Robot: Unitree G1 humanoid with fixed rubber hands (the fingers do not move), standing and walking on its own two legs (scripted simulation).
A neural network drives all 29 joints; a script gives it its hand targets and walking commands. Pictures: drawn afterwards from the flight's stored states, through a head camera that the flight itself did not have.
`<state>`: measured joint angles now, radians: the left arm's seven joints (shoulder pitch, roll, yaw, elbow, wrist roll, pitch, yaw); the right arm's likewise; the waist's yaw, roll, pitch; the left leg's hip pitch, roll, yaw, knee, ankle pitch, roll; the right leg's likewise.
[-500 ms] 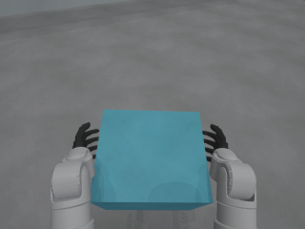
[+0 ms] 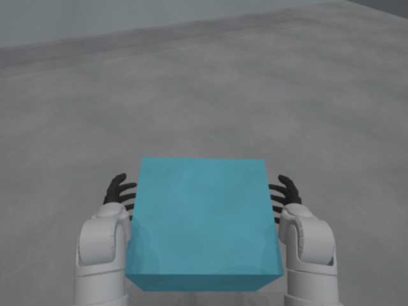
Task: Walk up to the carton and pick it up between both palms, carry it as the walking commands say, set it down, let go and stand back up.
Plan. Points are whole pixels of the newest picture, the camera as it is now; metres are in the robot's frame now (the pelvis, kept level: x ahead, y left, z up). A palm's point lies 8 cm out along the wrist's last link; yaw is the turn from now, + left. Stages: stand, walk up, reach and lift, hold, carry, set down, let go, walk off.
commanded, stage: carry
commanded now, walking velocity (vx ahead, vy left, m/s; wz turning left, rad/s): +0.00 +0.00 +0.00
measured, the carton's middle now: (201, 227) +0.29 +0.00 -0.01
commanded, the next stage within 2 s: hold in 1.78 s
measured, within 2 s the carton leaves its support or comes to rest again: neither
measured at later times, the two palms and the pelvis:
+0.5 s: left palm (115, 236) +0.24 +0.16 +0.07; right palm (301, 235) +0.24 -0.17 +0.07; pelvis -0.04 -0.01 +0.01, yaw +1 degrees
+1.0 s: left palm (129, 244) +0.23 +0.13 +0.05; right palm (313, 247) +0.23 -0.20 +0.05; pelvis -0.04 -0.03 +0.00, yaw +0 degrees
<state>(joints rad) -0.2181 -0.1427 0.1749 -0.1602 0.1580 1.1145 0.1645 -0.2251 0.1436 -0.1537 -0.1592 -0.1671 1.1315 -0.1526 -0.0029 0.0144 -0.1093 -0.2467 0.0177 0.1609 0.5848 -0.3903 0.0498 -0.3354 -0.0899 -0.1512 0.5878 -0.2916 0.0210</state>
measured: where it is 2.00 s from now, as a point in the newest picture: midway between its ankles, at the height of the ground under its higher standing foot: outside the picture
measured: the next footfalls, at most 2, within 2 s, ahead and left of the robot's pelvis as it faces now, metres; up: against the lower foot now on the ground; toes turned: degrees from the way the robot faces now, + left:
none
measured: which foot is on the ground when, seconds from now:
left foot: down 0.00-1.00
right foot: down 0.00-1.00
